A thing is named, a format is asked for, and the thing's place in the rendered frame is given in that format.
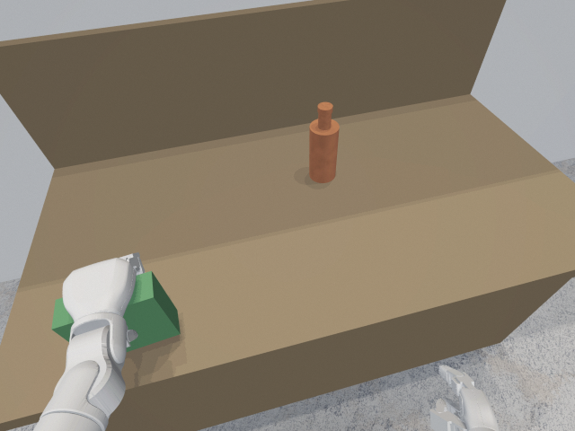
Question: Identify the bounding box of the sponge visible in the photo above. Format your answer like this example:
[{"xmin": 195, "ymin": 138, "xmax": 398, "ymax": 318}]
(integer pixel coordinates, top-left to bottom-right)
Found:
[{"xmin": 51, "ymin": 271, "xmax": 181, "ymax": 352}]

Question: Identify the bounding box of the left robot forearm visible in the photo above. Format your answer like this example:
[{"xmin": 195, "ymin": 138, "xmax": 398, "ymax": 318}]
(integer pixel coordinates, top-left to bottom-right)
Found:
[{"xmin": 33, "ymin": 312, "xmax": 127, "ymax": 431}]

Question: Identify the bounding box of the robot right hand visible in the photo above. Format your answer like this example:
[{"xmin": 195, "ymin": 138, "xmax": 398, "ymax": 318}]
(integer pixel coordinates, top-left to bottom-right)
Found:
[{"xmin": 429, "ymin": 365, "xmax": 499, "ymax": 431}]

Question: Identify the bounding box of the robot left hand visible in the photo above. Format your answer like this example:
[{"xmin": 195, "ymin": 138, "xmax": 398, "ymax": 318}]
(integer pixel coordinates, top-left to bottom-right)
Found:
[{"xmin": 63, "ymin": 252, "xmax": 145, "ymax": 347}]

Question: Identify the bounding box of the table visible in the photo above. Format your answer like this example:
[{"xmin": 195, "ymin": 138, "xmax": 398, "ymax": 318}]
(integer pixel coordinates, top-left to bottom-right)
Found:
[{"xmin": 0, "ymin": 0, "xmax": 575, "ymax": 431}]

